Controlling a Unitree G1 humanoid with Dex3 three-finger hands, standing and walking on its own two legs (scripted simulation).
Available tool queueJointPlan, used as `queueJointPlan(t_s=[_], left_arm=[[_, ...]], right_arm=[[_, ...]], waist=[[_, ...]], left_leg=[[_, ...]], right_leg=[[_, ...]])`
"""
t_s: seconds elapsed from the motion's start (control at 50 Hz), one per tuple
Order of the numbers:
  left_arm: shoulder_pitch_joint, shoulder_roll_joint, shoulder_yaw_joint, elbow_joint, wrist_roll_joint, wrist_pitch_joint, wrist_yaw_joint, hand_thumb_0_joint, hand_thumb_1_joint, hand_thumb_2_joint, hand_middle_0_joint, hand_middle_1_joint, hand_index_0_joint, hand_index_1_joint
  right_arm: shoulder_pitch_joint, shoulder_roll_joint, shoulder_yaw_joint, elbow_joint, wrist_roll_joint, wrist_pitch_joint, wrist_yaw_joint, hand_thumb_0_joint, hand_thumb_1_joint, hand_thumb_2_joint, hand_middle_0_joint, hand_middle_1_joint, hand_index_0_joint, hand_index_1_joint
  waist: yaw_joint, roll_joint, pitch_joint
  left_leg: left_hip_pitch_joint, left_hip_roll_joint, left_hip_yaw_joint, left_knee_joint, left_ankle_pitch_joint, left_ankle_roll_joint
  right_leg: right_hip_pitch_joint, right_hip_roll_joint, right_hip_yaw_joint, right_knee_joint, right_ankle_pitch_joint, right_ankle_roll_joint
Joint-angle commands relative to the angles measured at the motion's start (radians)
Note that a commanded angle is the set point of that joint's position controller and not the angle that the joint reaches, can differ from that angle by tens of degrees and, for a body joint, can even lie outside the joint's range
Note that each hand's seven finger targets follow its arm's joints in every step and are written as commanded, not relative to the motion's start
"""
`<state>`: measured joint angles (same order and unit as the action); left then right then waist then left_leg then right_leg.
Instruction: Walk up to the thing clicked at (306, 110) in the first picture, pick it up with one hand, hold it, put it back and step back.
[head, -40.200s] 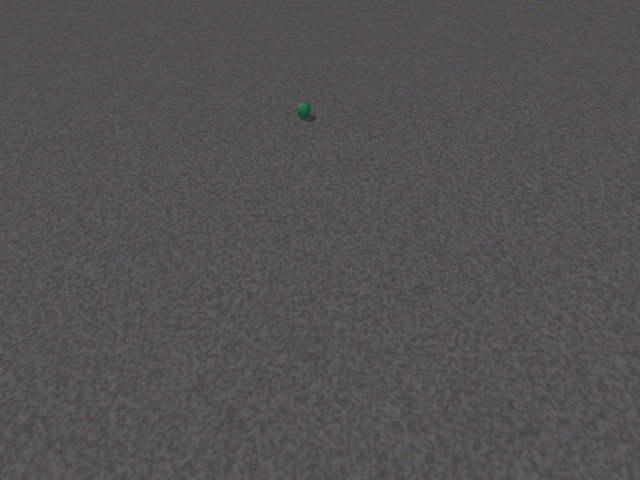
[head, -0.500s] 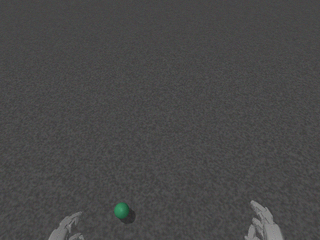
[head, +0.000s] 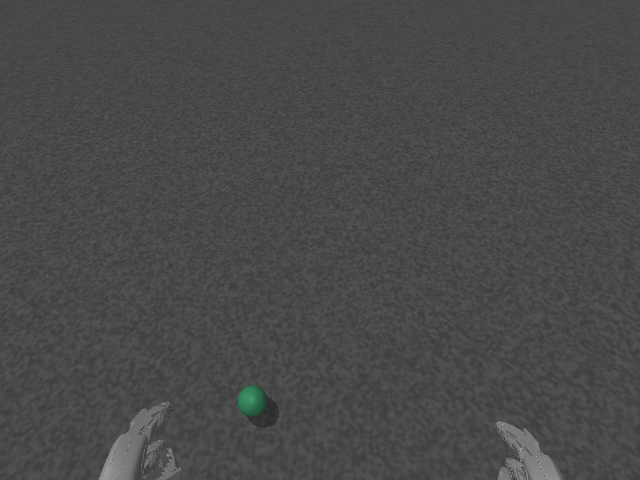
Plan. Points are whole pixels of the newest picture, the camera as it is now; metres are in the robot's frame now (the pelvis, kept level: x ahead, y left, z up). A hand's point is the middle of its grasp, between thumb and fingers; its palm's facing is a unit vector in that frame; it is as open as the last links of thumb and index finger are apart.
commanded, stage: stand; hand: left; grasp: from above
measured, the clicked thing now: (252, 400) +0.47 +0.22 -0.68
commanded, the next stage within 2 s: none
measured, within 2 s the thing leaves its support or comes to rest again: neither
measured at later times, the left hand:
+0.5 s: hand out of the picture +0.04 +0.24 -0.11, palm faces +0.05 -0.94 -0.33, open 7.4 cm
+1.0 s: hand out of the picture +0.04 +0.25 -0.10, palm faces +0.05 -0.94 -0.35, open 7.4 cm
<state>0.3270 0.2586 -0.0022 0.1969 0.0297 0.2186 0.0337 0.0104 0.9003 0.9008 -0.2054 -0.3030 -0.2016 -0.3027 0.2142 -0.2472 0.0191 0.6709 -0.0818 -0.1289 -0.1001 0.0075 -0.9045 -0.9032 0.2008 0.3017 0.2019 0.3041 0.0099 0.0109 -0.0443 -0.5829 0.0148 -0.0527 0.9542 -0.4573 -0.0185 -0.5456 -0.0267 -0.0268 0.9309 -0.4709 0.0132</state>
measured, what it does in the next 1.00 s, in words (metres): rises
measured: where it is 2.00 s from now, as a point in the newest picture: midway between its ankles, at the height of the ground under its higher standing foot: outside the picture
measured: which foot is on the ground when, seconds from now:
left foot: down 0.00-1.00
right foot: down 0.00-1.00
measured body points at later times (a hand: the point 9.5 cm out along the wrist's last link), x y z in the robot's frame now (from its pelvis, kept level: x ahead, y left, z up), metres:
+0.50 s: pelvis +0.01 +0.00 +0.05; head +0.01 +0.00 +0.50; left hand +0.03 +0.29 -0.09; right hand +0.08 -0.27 -0.09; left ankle +0.02 +0.13 -0.69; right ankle +0.00 -0.13 -0.69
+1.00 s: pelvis +0.00 +0.00 +0.06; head +0.00 +0.00 +0.51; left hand +0.04 +0.30 -0.08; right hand +0.06 -0.29 -0.08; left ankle +0.02 +0.13 -0.69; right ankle +0.00 -0.13 -0.69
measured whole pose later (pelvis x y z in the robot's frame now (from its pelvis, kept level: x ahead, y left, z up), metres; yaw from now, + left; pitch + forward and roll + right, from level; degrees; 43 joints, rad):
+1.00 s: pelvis +0.00 +0.00 +0.06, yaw +1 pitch -4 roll +0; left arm 0.14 0.31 0.04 1.16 0.03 0.00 0.02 0.01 0.90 0.90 -0.20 -0.30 -0.20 -0.30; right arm 0.15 -0.31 -0.02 1.12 -0.02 0.01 -0.01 0.00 -0.91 -0.90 0.20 0.30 0.20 0.30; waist 0.02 0.02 0.07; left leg -0.13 0.01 -0.05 0.38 -0.18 -0.02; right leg -0.09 -0.03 -0.04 0.36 -0.20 0.02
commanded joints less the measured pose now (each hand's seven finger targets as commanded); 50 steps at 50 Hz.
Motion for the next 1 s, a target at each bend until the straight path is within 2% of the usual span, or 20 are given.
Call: queueJointPlan(t_s=[0.0,0.06,0.08,0.12,0.14,0.2,0.26,0.36,0.42,0.58,0.64,0.8,0.86,0.98], left_arm=[[-0.095,0.185,0.094,0.171,0.033,-0.165,0.008,0.0,0.9,0.9,-0.2,-0.3,-0.2,-0.301],[-0.12,0.171,0.094,0.306,0.02,-0.179,0.011,0.0,0.9,0.9,-0.2,-0.3,-0.2,-0.301],[-0.132,0.166,0.093,0.349,0.02,-0.186,0.011,0.0,0.9,0.9,-0.2,-0.3,-0.2,-0.301],[-0.144,0.161,0.095,0.418,0.018,-0.2,0.009,0.0,0.9,0.9,-0.2,-0.3,-0.2,-0.301],[-0.137,0.155,0.094,0.458,0.02,-0.206,0.009,0.0,0.9,0.9,-0.2,-0.3,-0.2,-0.301],[-0.139,0.172,0.097,0.551,0.02,-0.221,0.006,0.0,0.9,0.9,-0.2,-0.3,-0.2,-0.301],[-0.147,0.188,0.096,0.625,0.012,-0.231,0.008,0.0,0.9,0.9,-0.2,-0.3,-0.2,-0.301],[-0.155,0.204,0.089,0.73,0.003,-0.236,0.014,0.0,0.9,0.9,-0.2,-0.3,-0.2,-0.301],[-0.152,0.206,0.084,0.781,0.0,-0.233,0.015,0.0,0.9,0.9,-0.2,-0.3,-0.2,-0.301],[-0.169,0.218,0.076,0.864,0.002,-0.231,0.014,0.0,0.9,0.9,-0.2,-0.3,-0.2,-0.301],[-0.181,0.22,0.075,0.882,0.001,-0.231,0.009,0.0,0.9,0.9,-0.2,-0.3,-0.2,-0.301],[-0.201,0.231,0.073,0.905,0.001,-0.229,0.0,0.0,0.9,0.9,-0.2,-0.3,-0.2,-0.301],[-0.195,0.236,0.073,0.911,-0.002,-0.232,-0.001,0.0,0.9,0.9,-0.2,-0.3,-0.2,-0.301],[-0.221,0.247,0.073,0.912,-0.005,-0.238,-0.001,0.0,0.9,0.9,-0.2,-0.3,-0.2,-0.301]], right_arm=[[-0.043,-0.188,-0.094,0.006,0.022,0.03,0.064,0.0,-0.9,-0.9,0.2,0.3,0.2,0.3],[-0.068,-0.189,-0.104,0.058,0.033,0.043,0.083,0.0,-0.9,-0.9,0.2,0.3,0.2,0.3],[-0.073,-0.19,-0.104,0.075,0.03,0.051,0.085,0.0,-0.9,-0.9,0.2,0.3,0.2,0.3],[-0.072,-0.201,-0.105,0.104,0.027,0.059,0.081,0.0,-0.9,-0.9,0.2,0.3,0.2,0.3],[-0.087,-0.203,-0.105,0.116,0.026,0.065,0.081,0.0,-0.9,-0.9,0.2,0.3,0.2,0.3],[-0.087,-0.202,-0.104,0.156,0.032,0.08,0.077,0.0,-0.9,-0.9,0.2,0.3,0.2,0.3],[-0.064,-0.204,-0.101,0.203,0.038,0.087,0.072,0.0,-0.9,-0.9,0.2,0.3,0.2,0.3],[-0.048,-0.206,-0.095,0.272,0.048,0.101,0.066,0.0,-0.9,-0.9,0.2,0.3,0.2,0.3],[-0.059,-0.212,-0.09,0.304,0.053,0.106,0.063,0.0,-0.9,-0.9,0.2,0.3,0.2,0.3],[-0.08,-0.218,-0.082,0.357,0.059,0.112,0.064,0.0,-0.9,-0.9,0.2,0.3,0.2,0.3],[-0.078,-0.225,-0.082,0.374,0.058,0.115,0.066,0.0,-0.9,-0.9,0.2,0.3,0.2,0.3],[-0.095,-0.243,-0.082,0.39,0.057,0.114,0.071,0.0,-0.9,-0.9,0.2,0.3,0.2,0.3],[-0.112,-0.245,-0.08,0.389,0.059,0.112,0.072,0.0,-0.9,-0.9,0.2,0.3,0.2,0.3],[-0.109,-0.25,-0.073,0.397,0.062,0.107,0.074,0.0,-0.9,-0.9,0.2,0.3,0.2,0.3]], waist=[[0.013,-0.046,-0.095],[0.029,-0.017,-0.073],[0.027,-0.006,-0.053],[0.027,0.042,-0.036],[0.033,0.065,-0.018],[0.025,0.009,0.02],[0.009,-0.008,0.006],[-0.002,-0.012,0.019],[0.006,0.007,0.042],[0.01,-0.002,0.082],[0.007,0.003,0.1],[0.006,0.019,0.122],[0.012,0.01,0.095],[0.004,0.002,0.071]], left_leg=[[0.18,-0.002,0.0,-0.21,0.308,0.082],[0.235,0.022,-0.047,-0.278,0.308,0.082],[0.223,0.024,-0.056,-0.306,0.267,0.081],[0.238,0.053,-0.099,-0.378,0.252,0.089],[0.222,0.055,-0.107,-0.4,0.227,0.088],[0.246,0.042,-0.09,-0.432,0.197,0.076],[0.323,0.041,-0.071,-0.438,0.306,0.066],[0.392,0.051,-0.062,-0.488,0.398,0.055],[0.404,0.061,-0.068,-0.529,0.393,0.051],[0.419,0.071,-0.078,-0.606,0.361,0.043],[0.415,0.071,-0.078,-0.628,0.288,0.04],[0.378,0.078,-0.092,-0.672,0.2,0.039],[0.398,0.084,-0.093,-0.669,0.235,0.044],[0.437,0.084,-0.08,-0.647,0.345,0.041]], right_leg=[[0.187,-0.07,0.121,-0.232,0.286,-0.073],[0.183,-0.053,0.083,-0.254,0.225,-0.05],[0.187,-0.049,0.08,-0.276,0.191,-0.045],[0.214,-0.031,0.051,-0.275,0.193,-0.032],[0.242,-0.034,0.047,-0.302,0.195,-0.028],[0.273,-0.047,0.064,-0.384,0.202,-0.036],[0.31,-0.07,0.081,-0.435,0.29,-0.04],[0.378,-0.085,0.081,-0.51,0.373,-0.033],[0.407,-0.083,0.071,-0.544,0.355,-0.026],[0.438,-0.084,0.059,-0.609,0.315,-0.018],[0.433,-0.083,0.064,-0.63,0.272,-0.015],[0.432,-0.08,0.061,-0.643,0.225,-0.018],[0.443,-0.087,0.063,-0.643,0.253,-0.02],[0.449,-0.097,0.072,-0.654,0.31,-0.02]])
